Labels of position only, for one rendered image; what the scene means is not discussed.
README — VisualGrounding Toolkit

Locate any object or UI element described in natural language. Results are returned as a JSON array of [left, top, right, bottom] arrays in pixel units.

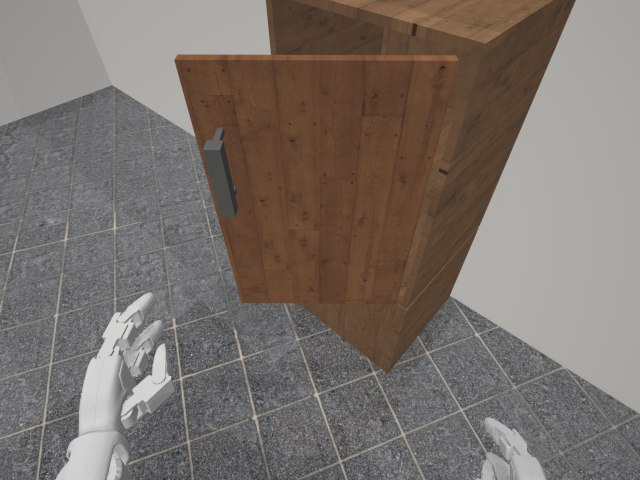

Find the robot left forearm
[[55, 430, 131, 480]]

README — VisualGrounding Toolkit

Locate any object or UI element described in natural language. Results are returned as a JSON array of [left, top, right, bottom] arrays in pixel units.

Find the handle
[[203, 128, 238, 218]]

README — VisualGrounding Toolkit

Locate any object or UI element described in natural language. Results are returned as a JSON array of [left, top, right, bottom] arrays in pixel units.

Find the cupboard door
[[174, 54, 459, 304]]

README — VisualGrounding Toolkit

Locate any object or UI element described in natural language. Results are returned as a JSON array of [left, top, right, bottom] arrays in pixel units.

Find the robot right hand
[[476, 417, 547, 480]]

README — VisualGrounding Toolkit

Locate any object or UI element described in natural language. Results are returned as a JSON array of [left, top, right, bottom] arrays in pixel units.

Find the robot left hand
[[79, 292, 175, 438]]

